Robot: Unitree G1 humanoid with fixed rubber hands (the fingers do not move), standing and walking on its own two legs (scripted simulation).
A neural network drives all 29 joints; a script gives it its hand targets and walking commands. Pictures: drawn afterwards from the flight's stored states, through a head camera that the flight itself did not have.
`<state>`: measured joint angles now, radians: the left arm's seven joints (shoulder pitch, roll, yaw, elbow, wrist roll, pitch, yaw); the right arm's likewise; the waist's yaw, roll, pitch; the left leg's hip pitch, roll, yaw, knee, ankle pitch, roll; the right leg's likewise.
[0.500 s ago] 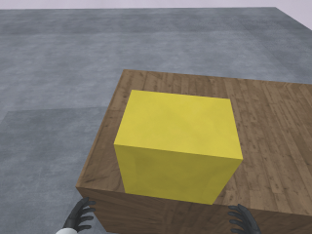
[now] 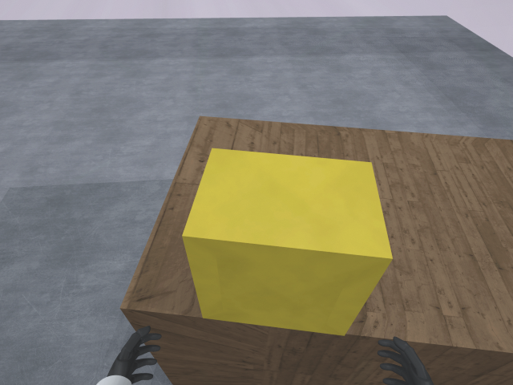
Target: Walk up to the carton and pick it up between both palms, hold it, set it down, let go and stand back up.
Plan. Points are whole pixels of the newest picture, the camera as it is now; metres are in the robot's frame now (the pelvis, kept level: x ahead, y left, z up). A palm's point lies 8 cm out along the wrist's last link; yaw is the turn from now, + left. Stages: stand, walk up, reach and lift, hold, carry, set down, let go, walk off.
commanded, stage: let go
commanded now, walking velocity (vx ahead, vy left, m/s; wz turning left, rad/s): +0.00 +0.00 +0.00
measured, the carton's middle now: (280, 245) +0.37 -0.02 -0.01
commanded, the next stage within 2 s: stand in 0.18 s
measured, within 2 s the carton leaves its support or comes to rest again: neither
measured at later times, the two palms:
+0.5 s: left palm out of the picture +0.10 +0.31 -0.09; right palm out of the picture +0.11 -0.29 -0.09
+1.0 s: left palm out of the picture +0.05 +0.32 -0.10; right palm out of the picture +0.08 -0.28 -0.10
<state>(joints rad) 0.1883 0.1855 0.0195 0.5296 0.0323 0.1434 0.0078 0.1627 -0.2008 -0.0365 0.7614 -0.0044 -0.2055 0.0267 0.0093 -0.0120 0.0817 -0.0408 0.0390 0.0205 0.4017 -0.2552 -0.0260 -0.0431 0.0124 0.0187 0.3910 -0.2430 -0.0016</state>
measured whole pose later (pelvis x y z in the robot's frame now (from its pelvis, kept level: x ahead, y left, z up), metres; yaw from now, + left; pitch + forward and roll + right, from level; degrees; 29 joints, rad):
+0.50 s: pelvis -0.01 +0.00 +0.00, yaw +1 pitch -3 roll +0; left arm 0.18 0.37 0.03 0.80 0.03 -0.02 0.00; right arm 0.18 -0.36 -0.05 0.86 -0.02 -0.03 0.01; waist 0.01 -0.01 0.03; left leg -0.16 0.02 0.00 0.47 -0.26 -0.02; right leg -0.15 -0.01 0.00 0.45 -0.26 0.01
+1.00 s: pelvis -0.02 +0.01 +0.00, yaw +2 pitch -4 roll +0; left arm 0.15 0.38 0.00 1.01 0.01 -0.02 0.00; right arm 0.13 -0.36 -0.01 1.03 -0.02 -0.02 0.01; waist 0.01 0.00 0.04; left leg -0.12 0.01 0.00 0.38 -0.19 0.00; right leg -0.11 -0.02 0.00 0.37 -0.19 0.02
